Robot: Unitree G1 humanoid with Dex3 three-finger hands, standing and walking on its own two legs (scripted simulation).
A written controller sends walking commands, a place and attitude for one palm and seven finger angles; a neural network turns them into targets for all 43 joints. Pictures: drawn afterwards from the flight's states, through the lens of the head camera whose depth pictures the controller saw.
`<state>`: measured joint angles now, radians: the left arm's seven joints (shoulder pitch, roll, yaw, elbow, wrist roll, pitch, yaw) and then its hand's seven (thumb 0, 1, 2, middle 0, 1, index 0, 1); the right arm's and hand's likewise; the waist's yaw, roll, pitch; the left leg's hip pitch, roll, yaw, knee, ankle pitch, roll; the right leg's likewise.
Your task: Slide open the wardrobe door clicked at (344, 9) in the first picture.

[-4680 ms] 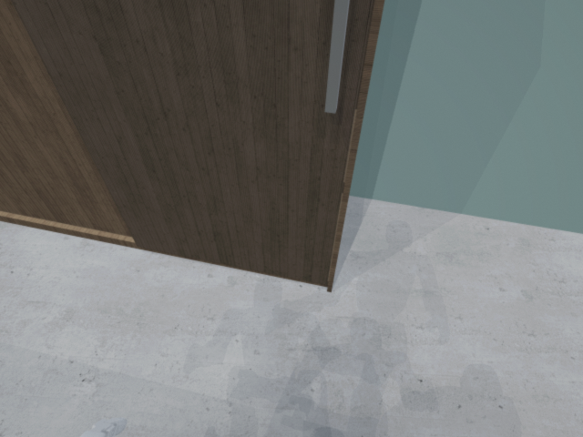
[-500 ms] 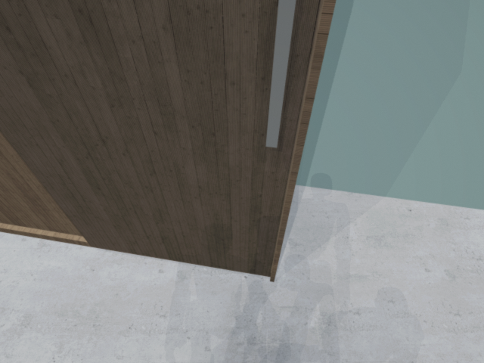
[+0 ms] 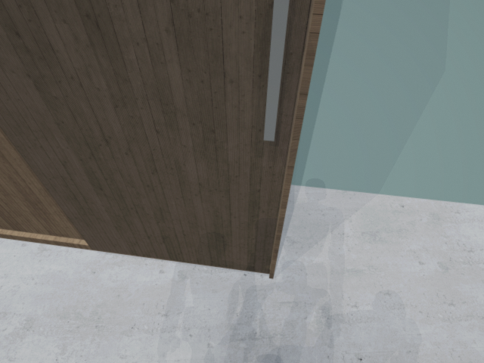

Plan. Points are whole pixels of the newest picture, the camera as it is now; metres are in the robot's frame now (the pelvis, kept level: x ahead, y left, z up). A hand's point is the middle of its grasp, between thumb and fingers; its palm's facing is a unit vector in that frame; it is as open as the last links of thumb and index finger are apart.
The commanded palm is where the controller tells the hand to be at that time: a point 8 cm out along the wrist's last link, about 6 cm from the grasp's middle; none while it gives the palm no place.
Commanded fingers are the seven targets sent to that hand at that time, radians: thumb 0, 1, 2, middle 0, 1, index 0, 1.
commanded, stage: come to a stop and stand still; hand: right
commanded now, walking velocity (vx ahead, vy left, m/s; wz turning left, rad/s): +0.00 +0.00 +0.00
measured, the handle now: (275, 66) +0.59 -0.03 +0.21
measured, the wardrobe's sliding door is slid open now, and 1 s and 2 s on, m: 0.00 0.00 0.00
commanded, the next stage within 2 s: look again from close up in 0.84 s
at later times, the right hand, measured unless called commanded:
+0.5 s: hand out of the picture -0.01 -0.13 -0.18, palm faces +0.01 +0.99 -0.15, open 7.3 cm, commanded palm none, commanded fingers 0.00 -0.90 -0.90 0.20 0.30 0.20 0.30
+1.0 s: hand out of the picture +0.01 -0.13 -0.18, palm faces +0.00 +0.98 -0.18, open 7.3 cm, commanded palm none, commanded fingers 0.00 -0.90 -0.90 0.20 0.30 0.20 0.30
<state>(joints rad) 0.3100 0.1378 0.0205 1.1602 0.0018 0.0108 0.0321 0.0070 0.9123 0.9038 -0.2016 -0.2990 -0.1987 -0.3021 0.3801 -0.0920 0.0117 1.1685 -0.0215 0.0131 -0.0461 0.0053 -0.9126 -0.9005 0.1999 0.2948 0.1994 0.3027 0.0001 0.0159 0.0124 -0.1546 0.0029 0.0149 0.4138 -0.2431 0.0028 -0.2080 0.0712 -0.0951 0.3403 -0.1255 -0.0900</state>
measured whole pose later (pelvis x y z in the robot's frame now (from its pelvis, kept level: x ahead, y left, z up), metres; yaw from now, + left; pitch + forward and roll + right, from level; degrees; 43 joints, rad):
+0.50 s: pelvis +0.01 +0.02 +0.00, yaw +1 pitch -1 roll +0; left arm 0.30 0.11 0.00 1.16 0.00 0.00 0.03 0.01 0.91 0.90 -0.20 -0.30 -0.20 -0.30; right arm 0.32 -0.10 0.02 1.13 -0.01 -0.01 -0.05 0.01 -0.91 -0.90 0.20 0.29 0.20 0.30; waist 0.01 0.01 0.01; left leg -0.14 -0.03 0.02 0.39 -0.25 0.03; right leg -0.22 0.03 -0.09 0.38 -0.16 -0.06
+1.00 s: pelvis +0.03 +0.02 +0.00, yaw +0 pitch +0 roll +1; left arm 0.27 0.15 0.00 1.12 0.00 -0.01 0.02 0.01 0.92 0.90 -0.20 -0.30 -0.20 -0.30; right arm 0.31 -0.12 0.02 1.12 -0.02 -0.03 -0.06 0.01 -0.91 -0.90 0.20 0.29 0.20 0.30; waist 0.01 -0.01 0.03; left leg -0.12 -0.05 0.03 0.39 -0.27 0.04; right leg -0.23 0.02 -0.08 0.45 -0.22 -0.05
